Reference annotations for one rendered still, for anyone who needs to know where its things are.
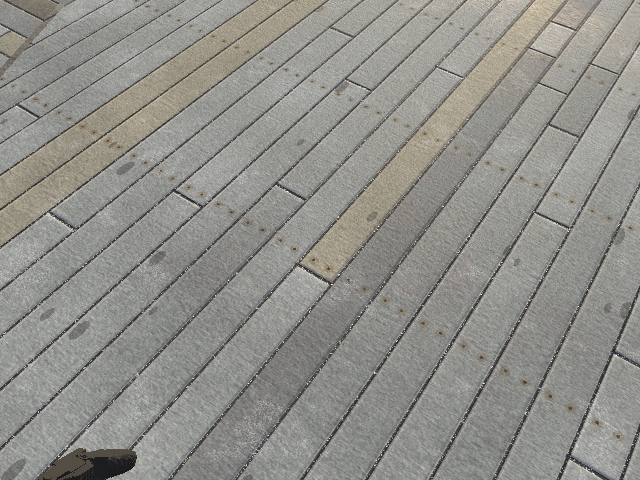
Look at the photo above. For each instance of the left robot hand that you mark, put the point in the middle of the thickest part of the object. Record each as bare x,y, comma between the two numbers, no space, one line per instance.
94,465

